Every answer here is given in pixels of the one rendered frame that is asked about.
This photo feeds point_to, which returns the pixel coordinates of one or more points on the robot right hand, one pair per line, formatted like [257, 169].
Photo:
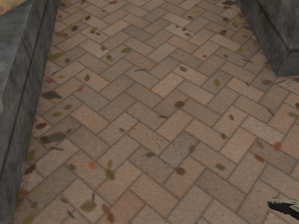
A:
[285, 206]

